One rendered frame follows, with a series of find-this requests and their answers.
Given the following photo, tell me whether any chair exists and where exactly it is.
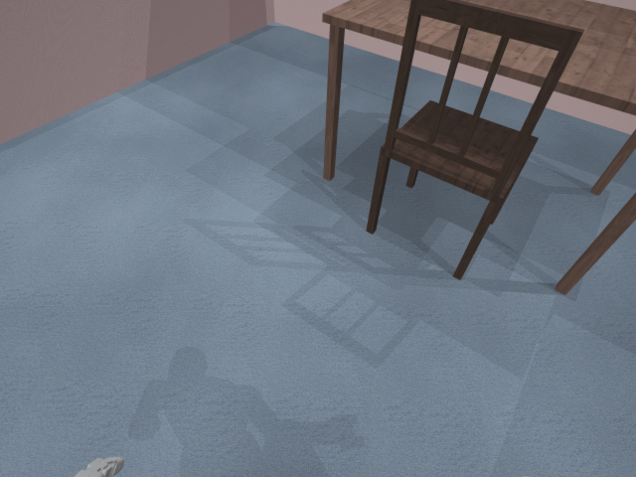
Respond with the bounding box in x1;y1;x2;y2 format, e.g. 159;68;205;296
366;0;584;280

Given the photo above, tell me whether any left robot hand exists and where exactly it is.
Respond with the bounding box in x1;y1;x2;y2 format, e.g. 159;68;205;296
75;457;124;477

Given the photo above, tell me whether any table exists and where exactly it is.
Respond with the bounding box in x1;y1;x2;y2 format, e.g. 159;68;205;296
322;0;636;295

